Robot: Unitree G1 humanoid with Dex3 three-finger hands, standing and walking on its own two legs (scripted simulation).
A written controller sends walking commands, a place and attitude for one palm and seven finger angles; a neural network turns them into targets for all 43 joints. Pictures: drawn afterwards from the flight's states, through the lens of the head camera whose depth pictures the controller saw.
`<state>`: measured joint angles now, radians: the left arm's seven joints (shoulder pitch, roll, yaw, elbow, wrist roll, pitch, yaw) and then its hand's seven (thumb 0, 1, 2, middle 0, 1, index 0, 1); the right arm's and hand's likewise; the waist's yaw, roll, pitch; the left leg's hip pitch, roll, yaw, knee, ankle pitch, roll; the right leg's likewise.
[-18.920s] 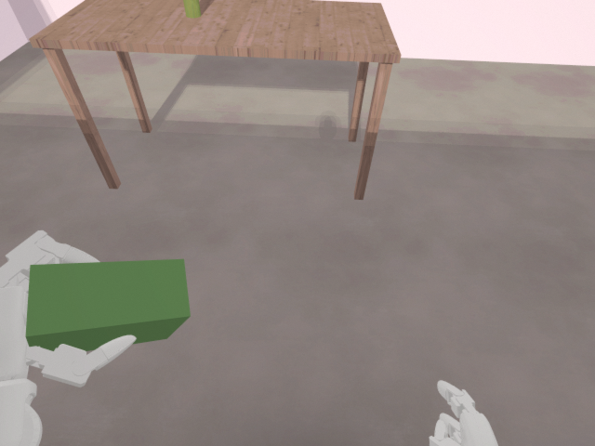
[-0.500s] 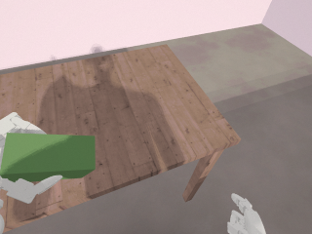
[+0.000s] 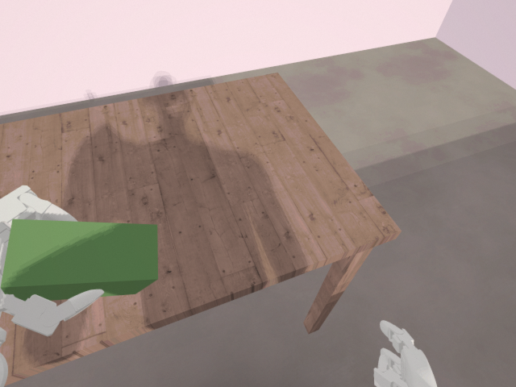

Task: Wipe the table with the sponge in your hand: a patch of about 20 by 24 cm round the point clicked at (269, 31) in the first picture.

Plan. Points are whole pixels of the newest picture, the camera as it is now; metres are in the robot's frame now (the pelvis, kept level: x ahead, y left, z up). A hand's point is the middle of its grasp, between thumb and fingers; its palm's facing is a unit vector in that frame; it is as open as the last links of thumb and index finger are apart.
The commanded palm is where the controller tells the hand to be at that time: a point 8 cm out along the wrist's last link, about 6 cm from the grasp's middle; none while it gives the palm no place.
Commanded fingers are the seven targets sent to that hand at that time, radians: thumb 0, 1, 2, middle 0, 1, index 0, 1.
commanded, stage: shuffle to correct the standing spot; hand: left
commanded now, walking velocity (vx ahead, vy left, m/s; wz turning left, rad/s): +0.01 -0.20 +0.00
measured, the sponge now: (107, 262) +0.23 +0.19 +0.14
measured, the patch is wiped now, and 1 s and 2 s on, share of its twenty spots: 0.00 0.00 0.00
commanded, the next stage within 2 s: come to a stop and stand still in 0.38 s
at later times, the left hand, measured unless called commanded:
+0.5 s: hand (57, 256) +0.22 +0.24 +0.16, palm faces +0.28 -0.85 -0.44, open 10.1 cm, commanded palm +0.16 +0.28 +0.18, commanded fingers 0.00 0.10 1.30 -1.20 -1.60 -1.20 -1.60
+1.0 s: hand out of the picture +0.22 +0.31 +0.17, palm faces +0.39 -0.84 -0.39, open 10.1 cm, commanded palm +0.16 +0.33 +0.18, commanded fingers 0.00 0.10 1.30 -1.20 -1.60 -1.20 -1.60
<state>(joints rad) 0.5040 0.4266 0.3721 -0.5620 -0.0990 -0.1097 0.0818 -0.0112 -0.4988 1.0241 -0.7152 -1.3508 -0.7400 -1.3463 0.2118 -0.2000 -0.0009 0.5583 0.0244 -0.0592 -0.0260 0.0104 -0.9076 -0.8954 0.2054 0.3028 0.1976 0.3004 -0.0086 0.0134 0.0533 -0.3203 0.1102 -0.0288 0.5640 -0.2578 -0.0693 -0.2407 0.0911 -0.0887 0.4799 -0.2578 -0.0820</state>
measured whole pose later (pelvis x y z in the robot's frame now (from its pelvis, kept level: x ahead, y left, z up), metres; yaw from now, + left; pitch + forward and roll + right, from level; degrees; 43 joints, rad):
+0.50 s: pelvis +0.01 +0.00 +0.00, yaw +0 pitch +1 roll -2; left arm 0.51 0.44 0.37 -0.57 -0.11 -0.11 0.08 -0.01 -0.50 1.03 -0.72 -1.35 -0.74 -1.35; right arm 0.20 -0.20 0.00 0.55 0.03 -0.05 -0.02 0.01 -0.91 -0.90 0.21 0.30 0.20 0.30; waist -0.01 0.01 0.06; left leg -0.32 0.11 -0.03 0.57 -0.27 -0.07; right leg -0.24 0.09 -0.09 0.48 -0.27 -0.08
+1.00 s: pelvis +0.00 +0.05 +0.01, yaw -1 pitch +0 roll -1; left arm 0.40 0.41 0.40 -0.45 -0.05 -0.25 0.10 -0.01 -0.50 1.03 -0.71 -1.35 -0.74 -1.35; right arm 0.23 -0.18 0.02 0.61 0.01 -0.19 -0.02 0.01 -0.91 -0.90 0.20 0.30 0.20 0.30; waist 0.03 -0.05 0.07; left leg -0.26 0.02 0.05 0.47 -0.22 0.02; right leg -0.21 0.00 -0.04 0.43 -0.22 0.00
